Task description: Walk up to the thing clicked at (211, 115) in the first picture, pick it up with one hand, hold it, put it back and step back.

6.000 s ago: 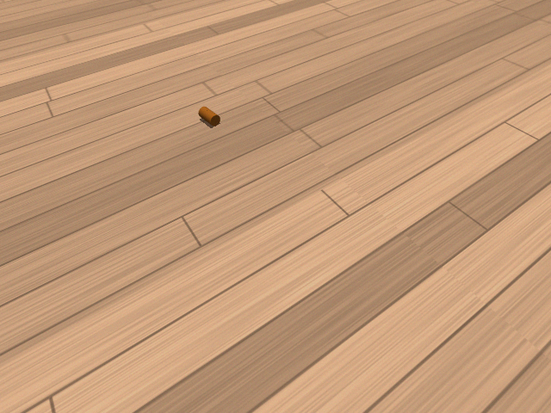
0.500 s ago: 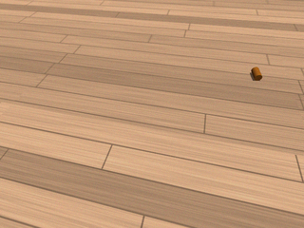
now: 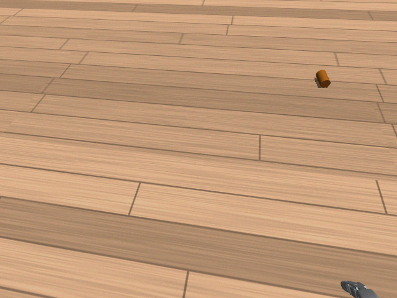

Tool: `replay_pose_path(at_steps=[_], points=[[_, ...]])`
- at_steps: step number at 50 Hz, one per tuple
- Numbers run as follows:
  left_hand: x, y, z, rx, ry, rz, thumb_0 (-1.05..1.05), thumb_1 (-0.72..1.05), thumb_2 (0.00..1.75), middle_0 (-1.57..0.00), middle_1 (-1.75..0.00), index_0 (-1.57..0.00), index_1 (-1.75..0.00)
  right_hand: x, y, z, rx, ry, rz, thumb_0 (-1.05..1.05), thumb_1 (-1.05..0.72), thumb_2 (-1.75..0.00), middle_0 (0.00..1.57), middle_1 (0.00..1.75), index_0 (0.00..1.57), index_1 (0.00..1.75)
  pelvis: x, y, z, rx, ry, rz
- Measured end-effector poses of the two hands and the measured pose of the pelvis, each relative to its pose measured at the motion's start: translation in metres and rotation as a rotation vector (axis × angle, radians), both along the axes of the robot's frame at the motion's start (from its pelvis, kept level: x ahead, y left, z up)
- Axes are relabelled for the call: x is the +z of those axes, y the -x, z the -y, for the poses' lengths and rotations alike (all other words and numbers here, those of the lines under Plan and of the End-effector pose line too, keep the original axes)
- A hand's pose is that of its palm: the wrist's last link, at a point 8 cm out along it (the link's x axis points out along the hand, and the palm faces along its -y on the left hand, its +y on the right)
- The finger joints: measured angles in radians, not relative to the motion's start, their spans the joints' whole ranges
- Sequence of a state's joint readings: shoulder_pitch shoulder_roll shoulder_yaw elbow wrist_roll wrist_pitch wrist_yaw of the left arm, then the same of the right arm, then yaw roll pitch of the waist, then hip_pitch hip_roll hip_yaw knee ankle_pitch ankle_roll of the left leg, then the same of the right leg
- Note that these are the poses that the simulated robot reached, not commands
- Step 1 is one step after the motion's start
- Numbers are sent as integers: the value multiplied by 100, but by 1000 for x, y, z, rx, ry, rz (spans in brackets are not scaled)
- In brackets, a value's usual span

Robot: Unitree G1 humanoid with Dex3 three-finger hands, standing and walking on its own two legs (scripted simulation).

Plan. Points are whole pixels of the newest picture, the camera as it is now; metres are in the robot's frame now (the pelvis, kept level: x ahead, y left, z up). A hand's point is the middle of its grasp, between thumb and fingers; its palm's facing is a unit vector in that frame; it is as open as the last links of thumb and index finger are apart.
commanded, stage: walk up
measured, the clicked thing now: (323, 78) +1.65 -0.93 -0.74
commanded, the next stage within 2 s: stand in 1.76 s
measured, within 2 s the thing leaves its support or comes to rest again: neither
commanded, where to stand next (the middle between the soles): +0.05 -0.01 m, yaw -26 degrees
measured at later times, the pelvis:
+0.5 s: pelvis -0.01 -0.01 -0.01, yaw -15 degrees
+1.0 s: pelvis -0.01 +0.02 -0.01, yaw -23 degrees
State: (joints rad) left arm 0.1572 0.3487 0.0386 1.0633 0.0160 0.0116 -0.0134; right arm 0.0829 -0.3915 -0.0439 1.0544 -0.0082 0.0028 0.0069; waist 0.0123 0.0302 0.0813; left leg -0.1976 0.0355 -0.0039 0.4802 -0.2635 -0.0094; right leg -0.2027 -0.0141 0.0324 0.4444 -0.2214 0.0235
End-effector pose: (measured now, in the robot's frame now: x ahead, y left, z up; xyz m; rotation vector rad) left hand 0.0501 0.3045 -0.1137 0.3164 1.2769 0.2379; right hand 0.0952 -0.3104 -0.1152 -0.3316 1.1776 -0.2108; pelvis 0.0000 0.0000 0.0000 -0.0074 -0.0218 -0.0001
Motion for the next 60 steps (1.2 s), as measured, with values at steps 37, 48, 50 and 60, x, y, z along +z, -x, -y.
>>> replay_pose_path(at_steps=[37, 48, 50, 60], points=[[-5, -116, 18, -403, -25, 132, 0, 90, 90, -21, -31, -21, -30, -12, 127, -1, -310, 30, -11, 1, -90, -89, 21, 30, 21, 29, -22, 5, -13, -321, -2, 14], [-10, -139, 25, -462, 26, 106, 0, 90, 90, -20, -30, -21, -30, 16, 144, -18, -353, 61, 31, 1, -90, -89, 21, 30, 21, 30, -9, 4, -21, -389, 15, 14], [-9, -139, 28, -482, 17, 100, 0, 90, 90, -20, -30, -20, -30, 14, 149, -14, -360, 61, 34, 1, -90, -89, 21, 30, 21, 30, -10, 6, -19, -403, 12, 14], [5, -125, 48, -526, -28, 96, 0, 90, 90, -20, -30, -21, -30, -15, 162, -6, -429, -16, 40, 1, -90, -89, 21, 30, 21, 29, -13, 12, -7, -448, 2, 25]])
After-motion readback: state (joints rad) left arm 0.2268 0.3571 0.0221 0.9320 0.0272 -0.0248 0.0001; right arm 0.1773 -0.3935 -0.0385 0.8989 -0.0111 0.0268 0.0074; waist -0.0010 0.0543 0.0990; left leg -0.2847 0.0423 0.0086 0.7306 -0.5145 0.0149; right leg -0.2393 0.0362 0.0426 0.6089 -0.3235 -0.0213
